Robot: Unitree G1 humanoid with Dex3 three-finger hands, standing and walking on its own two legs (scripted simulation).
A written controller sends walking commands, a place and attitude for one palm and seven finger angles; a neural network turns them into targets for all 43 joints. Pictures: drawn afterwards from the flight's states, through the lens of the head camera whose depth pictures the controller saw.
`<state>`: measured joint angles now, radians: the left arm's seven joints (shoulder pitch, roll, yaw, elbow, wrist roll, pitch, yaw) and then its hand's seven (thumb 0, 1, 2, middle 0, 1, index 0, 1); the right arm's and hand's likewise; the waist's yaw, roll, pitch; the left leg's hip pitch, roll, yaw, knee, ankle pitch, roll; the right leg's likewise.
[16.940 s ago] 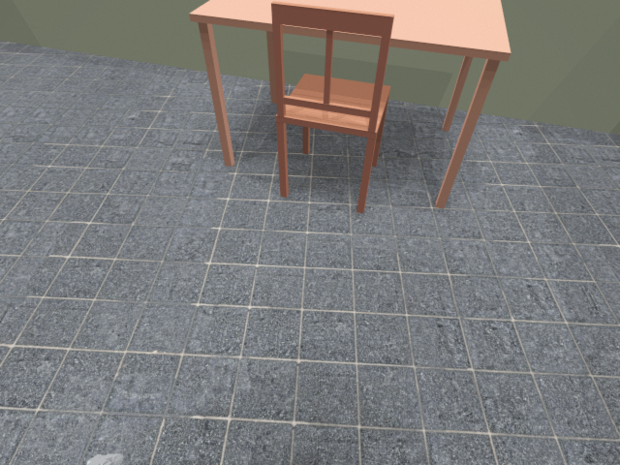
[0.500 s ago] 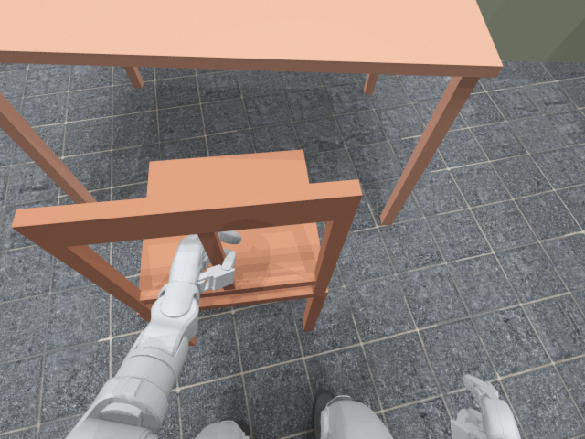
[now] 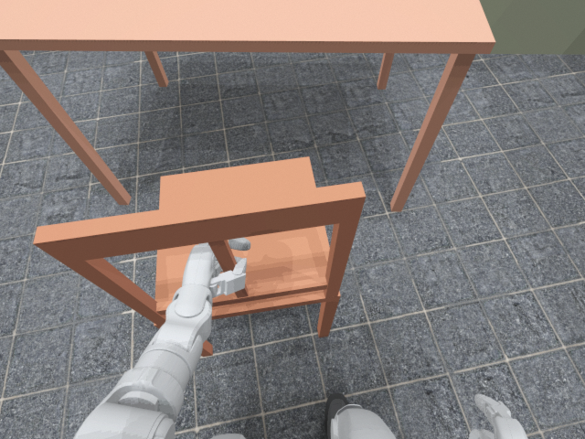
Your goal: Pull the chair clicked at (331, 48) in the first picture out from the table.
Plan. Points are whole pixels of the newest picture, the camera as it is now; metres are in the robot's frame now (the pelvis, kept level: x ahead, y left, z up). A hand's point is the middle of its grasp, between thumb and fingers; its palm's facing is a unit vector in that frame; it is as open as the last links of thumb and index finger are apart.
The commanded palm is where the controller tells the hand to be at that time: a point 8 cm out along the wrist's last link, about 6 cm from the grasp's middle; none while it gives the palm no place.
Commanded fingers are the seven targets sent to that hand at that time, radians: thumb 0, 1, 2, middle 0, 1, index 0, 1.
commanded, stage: step backward, pulling the chair out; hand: left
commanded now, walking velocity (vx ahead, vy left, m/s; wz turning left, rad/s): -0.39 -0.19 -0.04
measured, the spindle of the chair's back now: (231, 269) +0.38 +0.10 -0.11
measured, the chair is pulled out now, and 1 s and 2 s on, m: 0.39 0.60 0.60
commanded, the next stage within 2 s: stop walking, hand still on the chair in 0.46 s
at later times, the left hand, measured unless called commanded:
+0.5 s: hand (226, 351) +0.24 +0.09 -0.07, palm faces -0.10 -0.99 -0.14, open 5.3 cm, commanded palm +0.22 +0.15 -0.07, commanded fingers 0.00 0.90 0.90 -0.50 -1.45 -0.50 -1.45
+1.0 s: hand (214, 426) +0.14 +0.10 -0.07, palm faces -0.07 -0.99 -0.15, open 5.4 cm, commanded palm +0.13 +0.16 -0.06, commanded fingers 0.00 0.90 0.90 -0.50 -1.45 -0.50 -1.45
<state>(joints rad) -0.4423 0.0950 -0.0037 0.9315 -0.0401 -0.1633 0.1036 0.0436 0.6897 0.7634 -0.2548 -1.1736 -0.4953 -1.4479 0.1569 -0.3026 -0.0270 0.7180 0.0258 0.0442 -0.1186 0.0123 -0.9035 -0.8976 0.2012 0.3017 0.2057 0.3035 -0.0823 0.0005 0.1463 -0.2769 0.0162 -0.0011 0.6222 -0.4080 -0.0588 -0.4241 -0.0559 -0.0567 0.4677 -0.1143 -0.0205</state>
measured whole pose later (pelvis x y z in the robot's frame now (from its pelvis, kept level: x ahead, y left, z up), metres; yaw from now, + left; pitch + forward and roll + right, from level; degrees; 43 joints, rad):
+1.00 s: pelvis -0.14 +0.01 +0.00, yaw -2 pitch -2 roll +0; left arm -0.19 0.09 -0.04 0.81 -0.04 -0.12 0.08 0.06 0.67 0.80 -0.28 -1.20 -0.50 -1.45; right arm 0.23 -0.25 -0.01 0.72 0.02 0.02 -0.11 0.01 -0.90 -0.90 0.20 0.30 0.21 0.30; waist -0.05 0.03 0.10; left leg -0.21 0.07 0.05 0.49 -0.24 -0.03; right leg -0.23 -0.01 -0.04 0.49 -0.23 -0.01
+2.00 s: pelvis -0.12 +0.02 -0.03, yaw -1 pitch +8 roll +1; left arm -0.04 0.15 -0.07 0.46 -0.07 0.05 0.00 0.00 -0.36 0.29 -0.36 -1.10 -0.38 -1.12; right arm 0.27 -0.26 -0.02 0.62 0.04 -0.06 -0.04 0.02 -0.90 -0.90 0.20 0.30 0.20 0.30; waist -0.07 0.03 -0.07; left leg -0.50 0.04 0.04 0.74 -0.38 -0.02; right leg -0.52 -0.06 -0.04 0.76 -0.37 0.02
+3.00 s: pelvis -0.12 +0.03 -0.05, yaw +1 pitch +10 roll -1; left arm 0.47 0.19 -0.15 -0.12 -0.03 0.18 -0.01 -0.01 -0.53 0.20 0.00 0.00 0.00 0.00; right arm 0.24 -0.22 0.03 0.47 0.03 -0.10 -0.08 0.02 -0.90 -0.90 0.20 0.30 0.21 0.30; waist -0.05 0.03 -0.13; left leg -0.65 0.03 -0.01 0.96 -0.49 -0.01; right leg -0.64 -0.08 -0.08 0.94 -0.48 0.03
